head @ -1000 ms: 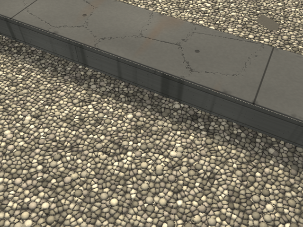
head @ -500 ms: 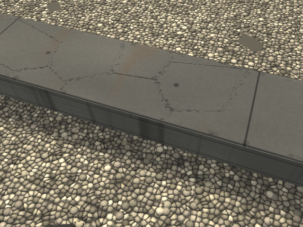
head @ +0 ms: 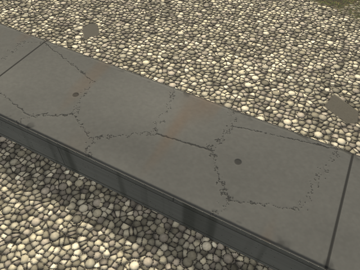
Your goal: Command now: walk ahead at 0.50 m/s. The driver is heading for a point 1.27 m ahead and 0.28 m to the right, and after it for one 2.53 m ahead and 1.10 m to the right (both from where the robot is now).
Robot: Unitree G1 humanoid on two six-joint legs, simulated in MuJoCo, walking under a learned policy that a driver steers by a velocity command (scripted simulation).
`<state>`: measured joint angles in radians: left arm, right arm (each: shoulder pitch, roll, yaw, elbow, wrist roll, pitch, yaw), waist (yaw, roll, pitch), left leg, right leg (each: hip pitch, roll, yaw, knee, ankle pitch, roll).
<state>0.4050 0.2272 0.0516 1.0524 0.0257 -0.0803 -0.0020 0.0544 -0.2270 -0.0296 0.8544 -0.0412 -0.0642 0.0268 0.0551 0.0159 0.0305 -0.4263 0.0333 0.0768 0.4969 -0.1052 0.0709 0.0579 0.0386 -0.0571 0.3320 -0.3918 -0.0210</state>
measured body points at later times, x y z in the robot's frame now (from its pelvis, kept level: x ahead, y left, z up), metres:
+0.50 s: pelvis +0.26 -0.01 +0.00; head +0.28 -0.02 +0.45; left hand +0.41 +0.23 -0.12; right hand +0.21 -0.25 -0.16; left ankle +0.11 +0.09 -0.72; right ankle +0.35 -0.08 -0.73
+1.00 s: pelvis +0.51 +0.01 +0.01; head +0.55 +0.00 +0.46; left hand +0.35 +0.22 -0.11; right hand +0.75 -0.16 -0.08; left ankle +0.66 +0.11 -0.46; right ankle +0.34 -0.08 -0.73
